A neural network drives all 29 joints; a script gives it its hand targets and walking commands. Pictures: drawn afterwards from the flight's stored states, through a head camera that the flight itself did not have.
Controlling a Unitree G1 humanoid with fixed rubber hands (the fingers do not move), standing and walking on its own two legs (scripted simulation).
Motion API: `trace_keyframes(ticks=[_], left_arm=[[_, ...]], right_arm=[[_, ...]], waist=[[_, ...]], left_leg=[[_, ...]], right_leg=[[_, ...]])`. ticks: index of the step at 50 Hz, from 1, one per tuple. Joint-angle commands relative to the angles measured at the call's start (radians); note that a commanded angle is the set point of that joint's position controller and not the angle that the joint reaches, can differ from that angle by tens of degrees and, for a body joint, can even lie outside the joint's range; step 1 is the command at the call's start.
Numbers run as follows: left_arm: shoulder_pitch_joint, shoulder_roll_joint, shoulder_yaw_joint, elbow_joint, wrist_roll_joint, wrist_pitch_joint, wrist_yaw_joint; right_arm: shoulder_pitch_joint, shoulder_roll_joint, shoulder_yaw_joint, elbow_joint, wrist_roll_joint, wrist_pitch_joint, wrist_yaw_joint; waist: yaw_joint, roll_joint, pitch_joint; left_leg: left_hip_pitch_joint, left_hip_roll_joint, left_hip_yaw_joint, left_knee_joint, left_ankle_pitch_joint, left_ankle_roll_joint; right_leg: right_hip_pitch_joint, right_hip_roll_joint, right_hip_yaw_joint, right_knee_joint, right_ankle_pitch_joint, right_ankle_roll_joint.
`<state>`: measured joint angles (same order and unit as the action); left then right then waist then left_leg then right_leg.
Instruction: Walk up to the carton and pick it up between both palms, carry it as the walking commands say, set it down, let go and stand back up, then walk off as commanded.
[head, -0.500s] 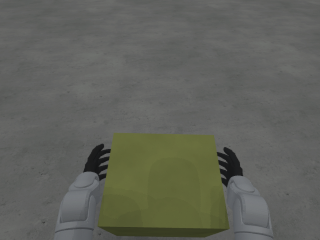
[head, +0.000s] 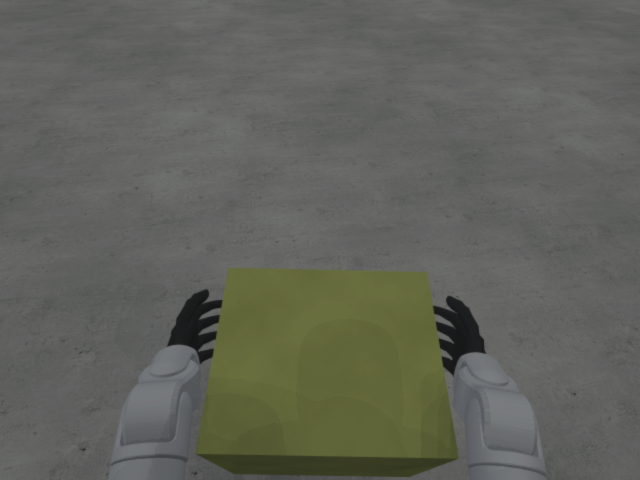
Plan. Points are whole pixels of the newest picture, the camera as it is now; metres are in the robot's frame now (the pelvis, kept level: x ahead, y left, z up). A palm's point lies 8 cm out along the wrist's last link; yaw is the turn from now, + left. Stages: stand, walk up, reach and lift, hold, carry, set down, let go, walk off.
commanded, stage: carry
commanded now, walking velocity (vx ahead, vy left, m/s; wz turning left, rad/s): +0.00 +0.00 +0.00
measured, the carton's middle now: (324, 379) +0.28 +0.00 -0.04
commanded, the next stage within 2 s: hold in 0.72 s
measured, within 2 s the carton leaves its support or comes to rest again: neither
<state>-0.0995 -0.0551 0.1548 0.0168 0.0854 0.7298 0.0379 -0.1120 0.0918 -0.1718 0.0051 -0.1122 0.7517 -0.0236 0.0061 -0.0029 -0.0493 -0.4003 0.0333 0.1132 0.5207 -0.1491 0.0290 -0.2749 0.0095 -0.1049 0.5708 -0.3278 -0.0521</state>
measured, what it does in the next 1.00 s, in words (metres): stands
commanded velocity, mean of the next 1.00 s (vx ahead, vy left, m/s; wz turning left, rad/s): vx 0.00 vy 0.00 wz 0.00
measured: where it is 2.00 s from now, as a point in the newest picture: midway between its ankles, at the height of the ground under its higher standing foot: outside the picture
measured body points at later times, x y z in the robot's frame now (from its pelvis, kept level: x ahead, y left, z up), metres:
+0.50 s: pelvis +0.00 -0.01 +0.00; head +0.00 -0.01 +0.45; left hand +0.28 +0.17 +0.03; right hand +0.29 -0.18 +0.03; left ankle +0.08 +0.11 -0.73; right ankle -0.02 -0.08 -0.73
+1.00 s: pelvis +0.01 -0.01 +0.01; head -0.03 +0.01 +0.46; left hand +0.26 +0.20 +0.02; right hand +0.29 -0.14 +0.04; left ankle +0.08 +0.11 -0.73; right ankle -0.02 -0.08 -0.73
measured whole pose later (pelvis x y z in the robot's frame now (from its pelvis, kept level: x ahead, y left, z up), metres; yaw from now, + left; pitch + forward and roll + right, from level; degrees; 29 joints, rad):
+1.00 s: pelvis +0.01 -0.01 +0.01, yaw -5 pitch -5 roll +1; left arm -0.04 0.01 0.20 0.04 0.11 0.74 -0.01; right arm -0.13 0.13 -0.10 0.19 -0.16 0.68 -0.04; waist 0.12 -0.06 0.01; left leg -0.18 -0.01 -0.03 0.43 -0.15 -0.02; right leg -0.08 0.06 -0.01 0.47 -0.29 -0.07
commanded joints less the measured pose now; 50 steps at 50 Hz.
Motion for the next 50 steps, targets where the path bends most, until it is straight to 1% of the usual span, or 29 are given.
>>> trace_keyframes(ticks=[1, 2, 3, 7, 9, 11, 13, 14, 17, 18, 20, 21, 22, 24, 26, 28, 30, 33, 34, 36, 37, 38, 39, 41, 42, 44, 45, 46, 50], left_arm=[[-0.505, -0.615, -0.522, -0.186, -0.196, -0.037, -0.128], [-0.513, -0.624, -0.530, -0.210, -0.204, -0.035, -0.126], [-0.507, -0.614, -0.520, -0.187, -0.195, -0.034, -0.127], [-0.513, -0.618, -0.521, -0.192, -0.197, -0.031, -0.125], [-0.508, -0.606, -0.507, -0.158, -0.182, -0.036, -0.127], [-0.523, -0.631, -0.528, -0.201, -0.201, -0.035, -0.127], [-0.522, -0.614, -0.508, -0.163, -0.185, -0.034, -0.128], [-0.529, -0.622, -0.520, -0.193, -0.196, -0.035, -0.126], [-0.524, -0.612, -0.506, -0.157, -0.183, -0.037, -0.128], [-0.533, -0.626, -0.521, -0.194, -0.198, -0.037, -0.127], [-0.531, -0.615, -0.508, -0.169, -0.187, -0.037, -0.128], [-0.533, -0.619, -0.513, -0.182, -0.192, -0.038, -0.127], [-0.526, -0.607, -0.500, -0.149, -0.180, -0.040, -0.129], [-0.539, -0.621, -0.516, -0.186, -0.194, -0.042, -0.128], [-0.534, -0.610, -0.503, -0.157, -0.182, -0.043, -0.128], [-0.536, -0.620, -0.512, -0.172, -0.191, -0.044, -0.129], [-0.533, -0.610, -0.501, -0.150, -0.181, -0.047, -0.130], [-0.542, -0.626, -0.516, -0.184, -0.195, -0.047, -0.130], [-0.544, -0.616, -0.507, -0.166, -0.188, -0.047, -0.130], [-0.545, -0.626, -0.519, -0.192, -0.197, -0.045, -0.128], [-0.333, -0.415, -0.350, 0.063, -0.132, -0.047, -0.143], [-0.406, -0.412, -0.393, -0.037, -0.154, -0.082, -0.148], [-0.449, -0.453, -0.411, -0.098, -0.163, -0.093, -0.152], [-0.493, -0.554, -0.481, -0.213, -0.200, -0.108, -0.169], [-0.510, -0.583, -0.509, -0.252, -0.218, -0.107, -0.185], [-0.501, -0.605, -0.546, -0.275, -0.234, -0.096, -0.210], [-0.514, -0.600, -0.542, -0.259, -0.228, -0.081, -0.219], [-0.527, -0.582, -0.536, -0.262, -0.221, -0.067, -0.224], [-0.630, -0.683, -0.565, -0.175, -0.214, -0.033, -0.250]], right_arm=[[-0.489, 0.553, 0.500, -0.198, 0.182, -0.055, 0.111], [-0.498, 0.562, 0.510, -0.222, 0.192, -0.053, 0.110], [-0.488, 0.554, 0.500, -0.195, 0.182, -0.051, 0.111], [-0.495, 0.558, 0.502, -0.202, 0.185, -0.048, 0.110], [-0.490, 0.546, 0.489, -0.166, 0.171, -0.052, 0.112], [-0.507, 0.570, 0.512, -0.213, 0.193, -0.051, 0.113], [-0.504, 0.554, 0.493, -0.172, 0.175, -0.050, 0.113], [-0.508, 0.565, 0.505, -0.198, 0.188, -0.049, 0.112], [-0.507, 0.551, 0.489, -0.168, 0.174, -0.052, 0.113], [-0.516, 0.567, 0.507, -0.203, 0.191, -0.052, 0.113], [-0.508, 0.562, 0.496, -0.172, 0.179, -0.050, 0.113], [-0.516, 0.563, 0.501, -0.189, 0.186, -0.052, 0.113], [-0.504, 0.552, 0.486, -0.152, 0.171, -0.053, 0.114], [-0.521, 0.565, 0.501, -0.192, 0.188, -0.055, 0.113], [-0.511, 0.555, 0.487, -0.157, 0.175, -0.056, 0.115], [-0.521, 0.565, 0.499, -0.179, 0.185, -0.058, 0.115], [-0.514, 0.555, 0.487, -0.153, 0.174, -0.060, 0.116], [-0.529, 0.570, 0.506, -0.193, 0.191, -0.060, 0.115], [-0.521, 0.562, 0.493, -0.168, 0.180, -0.059, 0.115], [-0.521, 0.574, 0.506, -0.190, 0.191, -0.056, 0.115], [-0.336, 0.549, 0.476, 0.097, 0.095, -0.035, 0.104], [-0.420, 0.549, 0.509, 0.060, 0.129, -0.079, 0.102], [-0.493, 0.565, 0.546, 0.013, 0.156, -0.106, 0.110], [-0.557, 0.640, 0.607, -0.076, 0.186, -0.141, 0.114], [-0.559, 0.688, 0.629, -0.100, 0.194, -0.145, 0.114], [-0.519, 0.735, 0.637, -0.092, 0.181, -0.142, 0.112], [-0.498, 0.729, 0.611, -0.054, 0.158, -0.131, 0.112], [-0.492, 0.717, 0.592, -0.029, 0.142, -0.121, 0.112], [-0.538, 0.720, 0.536, 0.042, 0.108, -0.112, 0.143]], waist=[[0.000, 0.007, -0.343], [-0.001, 0.008, -0.346], [-0.001, 0.008, -0.345], [-0.002, 0.008, -0.340], [-0.002, 0.008, -0.341], [-0.002, 0.005, -0.340], [-0.003, 0.002, -0.339], [-0.003, 0.005, -0.338], [-0.003, 0.005, -0.336], [-0.003, 0.005, -0.335], [-0.004, 0.002, -0.339], [-0.004, 0.001, -0.339], [-0.004, 0.002, -0.344], [-0.004, 0.007, -0.342], [-0.004, 0.009, -0.343], [-0.004, 0.003, -0.345], [-0.004, 0.005, -0.348], [-0.005, 0.001, -0.344], [-0.005, 0.007, -0.345], [-0.005, 0.006, -0.345], [0.075, -0.129, -0.207], [0.085, -0.082, -0.207], [0.111, -0.049, -0.239], [0.141, -0.037, -0.358], [0.151, -0.034, -0.388], [0.131, -0.024, -0.381], [0.115, -0.025, -0.334], [0.119, -0.008, -0.279], [0.045, 0.040, -0.168]], left_leg=[[0.214, 0.108, -0.106, -0.042, 0.111, -0.012], [0.215, 0.108, -0.106, -0.043, 0.110, -0.012], [0.215, 0.107, -0.105, -0.040, 0.112, -0.012], [0.212, 0.106, -0.104, -0.039, 0.105, -0.012], [0.212, 0.106, -0.104, -0.037, 0.105, -0.013], [0.211, 0.105, -0.104, -0.036, 0.104, -0.013], [0.209, 0.104, -0.103, -0.035, 0.097, -0.013], [0.209, 0.103, -0.102, -0.036, 0.095, -0.014], [0.210, 0.103, -0.101, -0.034, 0.095, -0.014], [0.209, 0.102, -0.101, -0.035, 0.092, -0.014], [0.209, 0.102, -0.100, -0.030, 0.096, -0.013], [0.211, 0.102, -0.101, -0.030, 0.097, -0.014], [0.213, 0.102, -0.101, -0.029, 0.102, -0.013], [0.213, 0.102, -0.101, -0.030, 0.105, -0.013], [0.215, 0.103, -0.103, -0.031, 0.113, -0.012], [0.219, 0.103, -0.102, -0.027, 0.114, -0.012], [0.218, 0.103, -0.103, -0.026, 0.117, -0.011], [0.219, 0.102, -0.103, -0.028, 0.113, -0.011], [0.218, 0.102, -0.103, -0.028, 0.116, -0.010], [0.219, 0.102, -0.104, -0.030, 0.115, -0.011], [0.362, -0.103, -0.155, -0.109, 0.084, 0.031], [0.322, -0.098, -0.159, -0.105, 0.072, 0.029], [0.336, -0.096, -0.165, -0.106, 0.099, 0.025], [0.366, -0.104, -0.168, -0.083, 0.227, 0.006], [0.353, -0.106, -0.162, -0.077, 0.253, -0.002], [0.354, -0.112, -0.164, -0.089, 0.257, -0.010], [0.361, -0.116, -0.168, -0.097, 0.225, -0.012], [0.356, -0.116, -0.171, -0.102, 0.186, -0.014], [0.437, -0.109, -0.189, -0.096, 0.095, -0.025]], right_leg=[[0.021, -0.152, 0.129, -0.122, 0.249, -0.019], [0.023, -0.153, 0.131, -0.122, 0.250, -0.019], [0.022, -0.153, 0.130, -0.124, 0.251, -0.019], [0.020, -0.155, 0.130, -0.127, 0.253, -0.018], [0.020, -0.155, 0.130, -0.129, 0.256, -0.018], [0.021, -0.156, 0.129, -0.129, 0.254, -0.018], [0.022, -0.157, 0.132, -0.133, 0.257, -0.017], [0.021, -0.159, 0.132, -0.134, 0.258, -0.017], [0.020, -0.159, 0.132, -0.136, 0.258, -0.016], [0.021, -0.161, 0.132, -0.136, 0.257, -0.016], [0.024, -0.162, 0.133, -0.138, 0.270, -0.015], [0.024, -0.162, 0.131, -0.136, 0.271, -0.015], [0.027, -0.162, 0.131, -0.135, 0.276, -0.014], [0.026, -0.162, 0.130, -0.134, 0.277, -0.013], [0.029, -0.160, 0.128, -0.132, 0.278, -0.013], [0.027, -0.160, 0.128, -0.133, 0.280, -0.013], [0.030, -0.161, 0.128, -0.133, 0.285, -0.012], [0.028, -0.161, 0.127, -0.133, 0.281, -0.013], [0.030, -0.160, 0.127, -0.133, 0.282, -0.013], [0.029, -0.161, 0.126, -0.133, 0.276, -0.013], [0.099, -0.020, 0.253, -0.206, 0.359, 0.049], [0.122, -0.027, 0.262, -0.200, 0.346, 0.036], [0.136, -0.022, 0.266, -0.190, 0.335, 0.025], [0.208, -0.014, 0.272, -0.170, 0.473, 0.023], [0.239, -0.016, 0.280, -0.160, 0.552, 0.028], [0.261, -0.024, 0.290, -0.162, 0.619, 0.036], [0.230, -0.022, 0.287, -0.184, 0.543, 0.033], [0.203, -0.021, 0.287, -0.201, 0.460, 0.027], [0.052, 0.001, 0.267, -0.244, 0.149, -0.014]])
